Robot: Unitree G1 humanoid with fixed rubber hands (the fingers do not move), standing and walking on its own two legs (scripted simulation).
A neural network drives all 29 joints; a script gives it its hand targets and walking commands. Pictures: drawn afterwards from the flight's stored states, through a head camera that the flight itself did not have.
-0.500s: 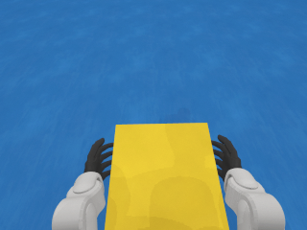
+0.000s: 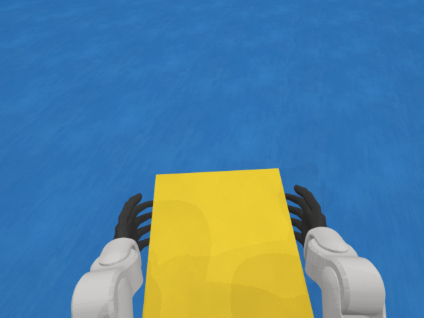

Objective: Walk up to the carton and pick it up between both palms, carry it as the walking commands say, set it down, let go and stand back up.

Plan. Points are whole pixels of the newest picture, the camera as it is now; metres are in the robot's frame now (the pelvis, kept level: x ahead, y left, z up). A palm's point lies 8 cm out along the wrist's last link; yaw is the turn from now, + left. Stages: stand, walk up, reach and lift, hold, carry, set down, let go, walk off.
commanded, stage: carry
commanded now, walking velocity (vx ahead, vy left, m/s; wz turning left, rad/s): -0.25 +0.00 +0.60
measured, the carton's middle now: (221, 258) +0.24 +0.00 +0.01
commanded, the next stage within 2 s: none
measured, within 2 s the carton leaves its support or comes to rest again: neither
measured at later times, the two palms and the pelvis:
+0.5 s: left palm out of the picture +0.01 +0.17 +0.12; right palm out of the picture +0.08 -0.12 +0.11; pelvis -0.18 -0.02 +0.02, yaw +14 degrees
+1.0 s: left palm out of the picture -0.18 +0.20 +0.12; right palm out of the picture -0.06 -0.06 +0.12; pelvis -0.33 -0.03 +0.02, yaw +26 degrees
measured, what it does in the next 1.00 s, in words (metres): walks backwards, turning left: right foot, then left foot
